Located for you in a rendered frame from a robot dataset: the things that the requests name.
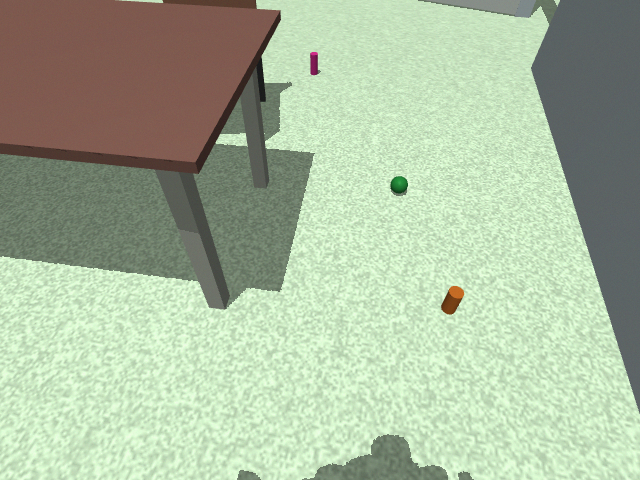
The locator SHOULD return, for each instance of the table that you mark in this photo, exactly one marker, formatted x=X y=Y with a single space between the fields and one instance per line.
x=136 y=84

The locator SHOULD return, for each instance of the chair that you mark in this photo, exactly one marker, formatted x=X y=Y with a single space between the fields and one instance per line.
x=236 y=4

